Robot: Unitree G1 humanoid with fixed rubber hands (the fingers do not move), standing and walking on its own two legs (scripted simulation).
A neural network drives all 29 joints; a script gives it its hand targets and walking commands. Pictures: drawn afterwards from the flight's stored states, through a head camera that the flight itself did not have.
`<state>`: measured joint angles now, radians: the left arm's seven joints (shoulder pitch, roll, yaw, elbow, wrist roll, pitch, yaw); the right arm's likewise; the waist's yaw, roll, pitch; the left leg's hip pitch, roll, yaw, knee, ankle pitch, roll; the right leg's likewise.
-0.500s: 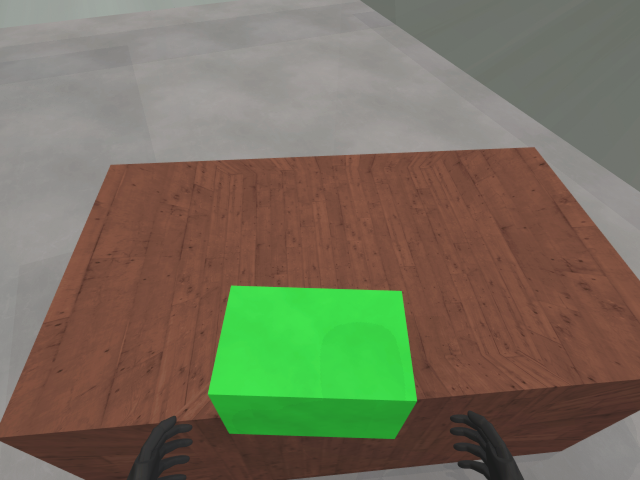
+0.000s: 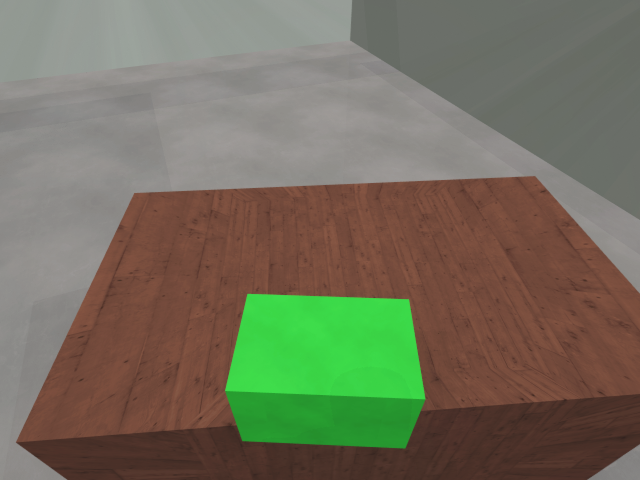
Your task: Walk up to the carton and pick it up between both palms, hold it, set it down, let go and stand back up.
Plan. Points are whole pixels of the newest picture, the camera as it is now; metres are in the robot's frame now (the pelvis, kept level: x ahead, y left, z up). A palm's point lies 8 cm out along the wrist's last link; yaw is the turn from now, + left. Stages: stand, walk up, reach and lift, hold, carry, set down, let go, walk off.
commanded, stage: stand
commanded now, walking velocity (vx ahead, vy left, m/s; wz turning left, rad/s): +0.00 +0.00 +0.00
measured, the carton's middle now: (325, 370) +0.34 +0.00 -0.11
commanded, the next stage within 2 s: none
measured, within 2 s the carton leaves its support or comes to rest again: neither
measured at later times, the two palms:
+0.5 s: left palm out of the picture -0.05 +0.26 -0.12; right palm out of the picture -0.03 -0.24 -0.13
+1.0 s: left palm out of the picture -0.03 +0.27 -0.17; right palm out of the picture -0.12 -0.22 -0.15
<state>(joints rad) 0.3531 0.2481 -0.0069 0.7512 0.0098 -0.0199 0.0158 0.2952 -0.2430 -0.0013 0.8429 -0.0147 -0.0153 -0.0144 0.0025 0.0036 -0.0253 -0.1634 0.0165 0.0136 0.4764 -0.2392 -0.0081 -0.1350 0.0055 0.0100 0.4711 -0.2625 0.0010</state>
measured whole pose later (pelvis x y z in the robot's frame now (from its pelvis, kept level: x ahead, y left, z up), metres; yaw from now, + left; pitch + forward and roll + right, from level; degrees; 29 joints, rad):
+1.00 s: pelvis -0.08 +0.02 -0.03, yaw -3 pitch -4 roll +0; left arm 0.38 0.24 0.05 0.86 0.02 0.05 0.03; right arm 0.48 -0.17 -0.04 0.90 -0.05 0.02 -0.03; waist -0.04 -0.06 -0.06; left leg -0.28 -0.04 0.04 0.77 -0.44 0.05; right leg -0.44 -0.01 0.04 0.82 -0.40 0.03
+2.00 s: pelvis +0.03 +0.00 -0.01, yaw -2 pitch -1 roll +0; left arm 0.32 0.23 0.01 0.83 0.00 0.00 0.02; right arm 0.22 -0.21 -0.01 0.84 -0.01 0.00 -0.03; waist 0.01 0.02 0.05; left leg -0.26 0.04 0.03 0.57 -0.29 -0.02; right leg -0.14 -0.03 -0.08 0.53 -0.37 0.01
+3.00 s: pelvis +0.00 +0.00 +0.00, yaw +0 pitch -2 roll +0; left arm 0.38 0.22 -0.02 0.97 0.00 0.00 0.02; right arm 0.34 -0.20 0.00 0.97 -0.01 0.00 -0.03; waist 0.00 -0.01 0.02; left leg -0.24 0.02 0.01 0.47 -0.19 -0.01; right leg -0.13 -0.05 -0.09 0.47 -0.30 0.02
